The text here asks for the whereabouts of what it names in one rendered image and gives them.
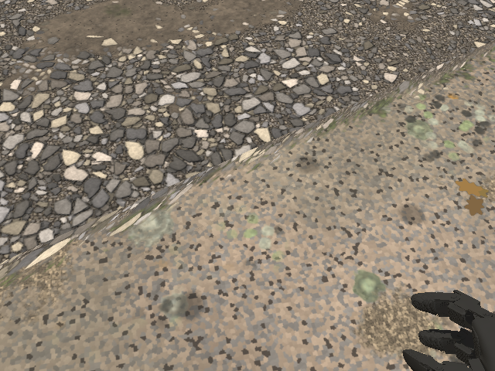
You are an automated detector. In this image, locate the robot right hand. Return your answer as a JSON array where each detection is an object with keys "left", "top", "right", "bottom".
[{"left": 403, "top": 290, "right": 495, "bottom": 371}]

